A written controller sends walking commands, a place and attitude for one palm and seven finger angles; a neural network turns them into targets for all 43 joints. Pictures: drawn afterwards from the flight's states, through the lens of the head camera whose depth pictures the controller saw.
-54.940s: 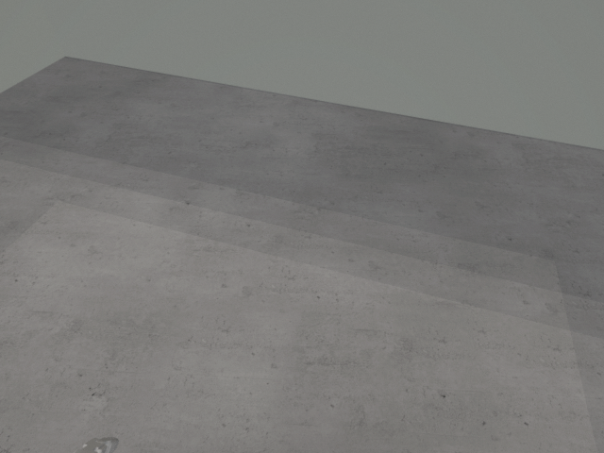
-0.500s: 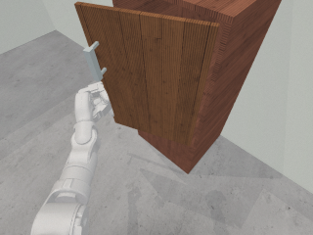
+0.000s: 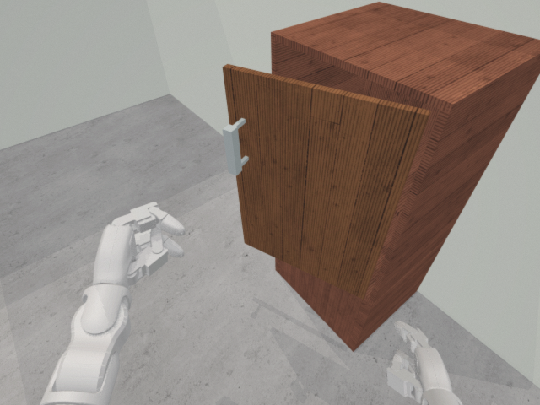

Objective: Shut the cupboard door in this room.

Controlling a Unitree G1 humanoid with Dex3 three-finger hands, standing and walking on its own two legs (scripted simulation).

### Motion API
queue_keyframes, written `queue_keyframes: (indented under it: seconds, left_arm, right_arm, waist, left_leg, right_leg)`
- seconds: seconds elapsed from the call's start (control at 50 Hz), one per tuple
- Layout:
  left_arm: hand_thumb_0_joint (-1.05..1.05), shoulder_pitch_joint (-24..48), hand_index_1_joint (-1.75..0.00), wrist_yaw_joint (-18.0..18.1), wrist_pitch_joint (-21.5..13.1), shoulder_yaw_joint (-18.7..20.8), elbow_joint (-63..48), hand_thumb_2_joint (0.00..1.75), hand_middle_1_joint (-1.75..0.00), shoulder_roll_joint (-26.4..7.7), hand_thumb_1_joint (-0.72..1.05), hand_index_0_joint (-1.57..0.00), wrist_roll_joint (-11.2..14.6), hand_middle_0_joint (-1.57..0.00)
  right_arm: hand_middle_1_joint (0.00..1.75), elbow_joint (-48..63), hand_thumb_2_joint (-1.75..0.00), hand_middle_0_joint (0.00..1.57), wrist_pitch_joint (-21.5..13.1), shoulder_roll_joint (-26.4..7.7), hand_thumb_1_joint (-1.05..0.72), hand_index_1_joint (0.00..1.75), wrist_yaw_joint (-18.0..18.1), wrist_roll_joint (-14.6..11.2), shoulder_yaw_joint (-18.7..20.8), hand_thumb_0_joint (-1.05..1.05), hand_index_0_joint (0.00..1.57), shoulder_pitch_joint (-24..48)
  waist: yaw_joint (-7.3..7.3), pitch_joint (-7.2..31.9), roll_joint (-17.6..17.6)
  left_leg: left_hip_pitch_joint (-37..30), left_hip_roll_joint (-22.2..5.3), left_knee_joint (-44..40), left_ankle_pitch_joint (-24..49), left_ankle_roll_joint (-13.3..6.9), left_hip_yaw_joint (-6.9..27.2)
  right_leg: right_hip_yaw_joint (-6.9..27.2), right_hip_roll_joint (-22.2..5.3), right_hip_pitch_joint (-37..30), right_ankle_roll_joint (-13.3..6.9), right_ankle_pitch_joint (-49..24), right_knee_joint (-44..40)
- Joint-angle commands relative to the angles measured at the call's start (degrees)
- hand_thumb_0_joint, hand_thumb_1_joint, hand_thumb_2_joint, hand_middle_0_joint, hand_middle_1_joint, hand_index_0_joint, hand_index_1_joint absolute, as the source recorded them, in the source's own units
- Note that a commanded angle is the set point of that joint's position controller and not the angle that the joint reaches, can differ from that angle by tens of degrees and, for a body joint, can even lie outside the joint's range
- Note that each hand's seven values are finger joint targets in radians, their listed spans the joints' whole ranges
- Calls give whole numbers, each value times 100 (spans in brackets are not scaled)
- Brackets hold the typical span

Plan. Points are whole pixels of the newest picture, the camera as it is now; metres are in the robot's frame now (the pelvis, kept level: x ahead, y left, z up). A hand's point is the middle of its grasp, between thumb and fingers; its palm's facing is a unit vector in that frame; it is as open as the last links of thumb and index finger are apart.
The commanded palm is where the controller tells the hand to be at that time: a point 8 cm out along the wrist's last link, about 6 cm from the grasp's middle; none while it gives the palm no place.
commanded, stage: draw the hand back to the body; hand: left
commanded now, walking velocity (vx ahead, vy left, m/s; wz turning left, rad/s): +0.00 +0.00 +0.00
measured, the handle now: (238, 146) +0.65 +0.14 +0.03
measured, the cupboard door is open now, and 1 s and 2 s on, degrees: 21 21 21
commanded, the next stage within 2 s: step back with the hand held close in 0.78 s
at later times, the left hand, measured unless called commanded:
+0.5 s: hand (38, 290) +0.19 +0.28 +0.16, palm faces +0.48 -0.76 -0.44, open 6.8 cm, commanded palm +0.15 +0.30 +0.18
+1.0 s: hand (53, 285) +0.20 +0.26 +0.16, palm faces +0.45 -0.78 -0.43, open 7.4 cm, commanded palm +0.14 +0.30 +0.18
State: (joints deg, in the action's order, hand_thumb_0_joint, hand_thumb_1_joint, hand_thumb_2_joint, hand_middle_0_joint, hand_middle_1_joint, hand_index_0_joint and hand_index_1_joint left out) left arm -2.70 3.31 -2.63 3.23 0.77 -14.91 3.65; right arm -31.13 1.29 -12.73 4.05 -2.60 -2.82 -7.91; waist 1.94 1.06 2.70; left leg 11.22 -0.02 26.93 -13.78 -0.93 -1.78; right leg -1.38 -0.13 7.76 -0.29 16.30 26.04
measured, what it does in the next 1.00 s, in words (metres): stands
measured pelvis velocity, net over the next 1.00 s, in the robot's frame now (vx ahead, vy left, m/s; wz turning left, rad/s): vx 0.01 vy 0.00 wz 0.01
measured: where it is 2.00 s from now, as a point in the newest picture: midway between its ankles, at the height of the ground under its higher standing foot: outside the picture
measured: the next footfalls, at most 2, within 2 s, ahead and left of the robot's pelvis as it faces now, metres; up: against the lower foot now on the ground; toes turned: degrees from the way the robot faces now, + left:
none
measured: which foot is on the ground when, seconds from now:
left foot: down 0.00-1.00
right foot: down 0.00-1.00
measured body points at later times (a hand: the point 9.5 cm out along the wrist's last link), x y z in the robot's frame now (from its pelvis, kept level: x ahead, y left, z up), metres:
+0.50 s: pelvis +0.01 +0.00 +0.00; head -0.01 -0.03 +0.45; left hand +0.16 +0.31 +0.19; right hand +0.19 -0.22 -0.09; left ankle +0.01 +0.11 -0.74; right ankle -0.02 -0.12 -0.74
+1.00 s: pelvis +0.01 +0.00 +0.00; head -0.01 -0.03 +0.45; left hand +0.17 +0.30 +0.19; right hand +0.19 -0.23 -0.09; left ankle +0.01 +0.11 -0.74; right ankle -0.02 -0.12 -0.74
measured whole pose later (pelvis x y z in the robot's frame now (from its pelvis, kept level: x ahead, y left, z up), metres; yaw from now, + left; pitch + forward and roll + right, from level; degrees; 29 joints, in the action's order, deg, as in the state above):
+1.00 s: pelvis +0.01 +0.00 +0.00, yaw +1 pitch -1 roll -1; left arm -27.0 5.6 -6.6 21.0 -20.4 -20.8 3.8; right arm -35.3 -3.2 -13.6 4.1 -1.1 -1.0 -11.3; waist 2.3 2.2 4.7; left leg 11.5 -1.0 27.3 -14.4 -0.6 -0.8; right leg -2.4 0.9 6.3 -0.6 15.4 23.1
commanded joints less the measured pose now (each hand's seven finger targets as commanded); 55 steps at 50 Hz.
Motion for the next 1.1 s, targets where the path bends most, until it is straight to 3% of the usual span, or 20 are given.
queue_keyframes:
  seconds: [0.0,0.04,0.18,0.28,0.38,0.4,0.48,0.54,0.64,0.72,0.74,0.78,0.88,0.9,0.92,0.94,0.96,1.0,1.04,1.08]
  left_arm:
    - [0,870,-87,123,-287,616,-2125,90,-87,-815,90,-72,30,-72]
    - [0,354,-81,138,-236,777,-2140,90,-81,-915,90,-67,33,-67]
    - [0,-610,-60,239,-285,1507,-3044,90,-60,-1322,90,-47,30,-47]
    - [0,-1399,-45,298,-329,1999,-3262,90,-45,-1533,90,-34,64,-34]
    - [0,-2021,-30,353,-462,2549,-3469,90,-30,-1797,90,-20,94,-20]
    - [0,-1966,-30,341,-475,2326,-3412,90,-30,-1585,90,-20,76,-20]
    - [0,-1672,-30,361,-444,2074,-3201,90,-30,-1417,90,-20,50,-20]
    - [0,-1588,-30,400,-480,2228,-3219,90,-30,-1617,90,-20,24,-20]
    - [0,-1777,-30,420,-562,2447,-3418,90,-30,-1802,90,-20,24,-20]
    - [0,-1814,-30,396,-560,2386,-3413,90,-30,-1669,90,-20,44,-20]
    - [0,-1910,-30,387,-546,2435,-3331,90,-30,-1713,90,-20,56,-20]
    - [0,-1886,-30,366,-551,2375,-3363,90,-30,-1634,90,-20,62,-20]
    - [0,-1937,-30,337,-525,2360,-3270,90,-30,-1596,90,-20,87,-20]
    - [0,-1455,-30,372,-716,2863,-3512,90,-30,-2163,90,-20,51,-20]
    - [0,-1815,-30,348,-754,2610,-3158,90,-30,-1892,90,-20,47,-20]
    - [0,-1923,-30,354,-817,2679,-3211,90,-30,-1983,90,-20,25,-20]
    - [0,-2052,-30,343,-849,2508,-3176,90,-30,-1813,90,-20,18,-20]
    - [0,-2271,-30,381,-871,2515,-3257,90,-30,-1823,90,-20,36,-20]
    - [0,-2358,-30,435,-876,2647,-3481,90,-30,-1992,90,-20,36,-20]
    - [0,-2411,-30,461,-851,2633,-3587,90,-30,-1975,90,-20,62,-20]
  right_arm:
    - [30,722,-90,20,-299,-556,-90,30,35,93,173,0,20,446]
    - [30,679,-90,20,-319,-590,-90,30,30,121,173,0,20,458]
    - [30,661,-90,20,-446,-554,-90,30,3,159,207,0,20,520]
    - [30,591,-90,20,-565,-568,-90,30,0,154,270,0,20,513]
    - [30,554,-90,20,-714,-577,-90,30,23,125,332,0,20,501]
    - [30,524,-90,20,-749,-580,-90,30,29,129,329,0,20,475]
    - [30,453,-90,20,-829,-672,-90,30,74,136,385,0,20,409]
    - [30,417,-90,20,-880,-702,-90,30,114,154,399,0,20,412]
    - [30,397,-90,20,-960,-626,-90,30,113,168,373,0,20,462]
    - [30,415,-90,20,-962,-562,-90,30,92,163,349,0,20,474]
    - [30,396,-90,20,-961,-586,-90,30,98,164,358,0,20,464]
    - [30,423,-90,20,-950,-576,-90,30,79,164,353,0,20,445]
    - [30,435,-90,20,-914,-580,-90,30,80,164,374,0,20,444]
    - [30,571,-90,20,-778,-747,-90,30,63,136,432,0,20,390]
    - [30,467,-90,20,-704,-684,-90,30,76,160,430,0,20,414]
    - [30,471,-90,20,-648,-695,-90,30,81,177,456,0,20,405]
    - [30,469,-90,20,-596,-669,-90,30,78,161,464,0,20,397]
    - [30,512,-90,20,-503,-685,-90,30,91,148,492,0,20,350]
    - [30,552,-90,20,-436,-741,-90,30,134,147,525,0,20,369]
    - [30,642,-90,20,-345,-752,-90,30,159,136,521,0,20,359]
  waist:
    - [-89,812,187]
    - [-53,602,-9]
    - [63,743,135]
    - [109,451,-23]
    - [180,291,211]
    - [124,217,132]
    - [41,16,-106]
    - [99,131,-142]
    - [186,348,150]
    - [157,136,286]
    - [173,93,143]
    - [155,132,229]
    - [152,181,-4]
    - [-47,-12,-84]
    - [-93,58,-400]
    - [-80,106,-486]
    - [-117,307,-414]
    - [-127,621,-234]
    - [-125,804,-2]
    - [-137,882,10]
  left_leg:
    - [-980,-68,-552,1223,-46,166]
    - [-883,-74,-617,1242,-43,180]
    - [-881,-75,-572,1605,-6,173]
    - [-696,-87,-551,1546,-14,138]
    - [-563,-85,-574,1266,-12,112]
    - [-564,-70,-577,1233,-23,111]
    - [-582,-68,-597,915,-87,80]
    - [-597,-37,-593,861,-110,87]
    - [-615,-12,-534,1095,-89,58]
    - [-594,-34,-544,1094,-57,18]
    - [-543,-39,-545,1123,-60,25]
    - [-578,-48,-562,1130,-49,20]
    - [-612,-54,-555,1133,-85,-16]
    - [-188,-196,-142,787,-172,87]
    - [-189,-148,71,699,-166,109]
    - [-117,-126,184,780,-142,99]
    - [-96,-143,261,887,-121,86]
    - [-138,-196,243,1220,-109,88]
    - [-213,-285,164,1821,-104,143]
    - [-148,-366,86,2285,-99,232]
  right_leg:
    - [-85,76,13,-63,-1389,-525]
    - [-85,85,-41,-58,-1392,-618]
    - [-127,35,-286,-40,-1631,-557]
    - [-153,25,-199,-9,-1568,-589]
    - [-145,19,-121,-6,-1267,-619]
    - [-163,20,-46,2,-1249,-604]
    - [-113,-2,188,46,-940,-716]
    - [-92,-7,92,30,-848,-736]
    - [-71,-29,-120,9,-1156,-665]
    - [-68,-10,-3,13,-1172,-693]
    - [-72,-6,-38,10,-1200,-719]
    - [-74,-5,-35,14,-1197,-690]
    - [-47,-15,-30,47,-1245,-724]
    - [369,-384,425,22,-1411,-963]
    - [455,-560,568,-29,-1515,-996]
    - [448,-663,563,-55,-1917,-925]
    - [462,-749,502,-93,-2113,-752]
    - [393,-739,411,-77,-2269,-507]
    - [245,-633,337,-28,-2493,-282]
    - [152,-499,260,14,-2536,-78]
